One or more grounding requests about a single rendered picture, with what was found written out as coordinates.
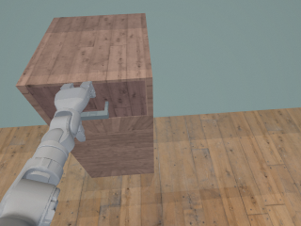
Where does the drawer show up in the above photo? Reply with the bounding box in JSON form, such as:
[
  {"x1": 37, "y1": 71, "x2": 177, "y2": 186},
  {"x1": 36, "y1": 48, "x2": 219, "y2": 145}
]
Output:
[{"x1": 26, "y1": 80, "x2": 147, "y2": 120}]

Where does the handle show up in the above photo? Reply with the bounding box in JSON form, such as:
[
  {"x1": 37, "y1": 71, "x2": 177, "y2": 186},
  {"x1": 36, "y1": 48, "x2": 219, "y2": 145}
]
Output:
[{"x1": 80, "y1": 101, "x2": 109, "y2": 121}]

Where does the robot left forearm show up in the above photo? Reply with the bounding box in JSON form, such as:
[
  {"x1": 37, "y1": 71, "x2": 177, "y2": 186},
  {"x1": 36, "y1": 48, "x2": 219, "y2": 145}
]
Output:
[{"x1": 0, "y1": 107, "x2": 81, "y2": 217}]

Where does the cabinet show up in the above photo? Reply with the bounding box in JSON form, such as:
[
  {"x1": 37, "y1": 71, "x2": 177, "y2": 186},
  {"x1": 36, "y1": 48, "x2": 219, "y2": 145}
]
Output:
[{"x1": 16, "y1": 13, "x2": 154, "y2": 178}]

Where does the left robot hand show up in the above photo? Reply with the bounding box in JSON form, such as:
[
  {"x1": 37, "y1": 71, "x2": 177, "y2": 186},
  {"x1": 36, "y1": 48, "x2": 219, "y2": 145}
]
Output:
[{"x1": 54, "y1": 81, "x2": 96, "y2": 142}]

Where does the robot left upper arm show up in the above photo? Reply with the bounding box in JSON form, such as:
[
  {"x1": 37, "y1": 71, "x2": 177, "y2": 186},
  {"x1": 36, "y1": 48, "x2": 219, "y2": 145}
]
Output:
[{"x1": 0, "y1": 178, "x2": 60, "y2": 226}]

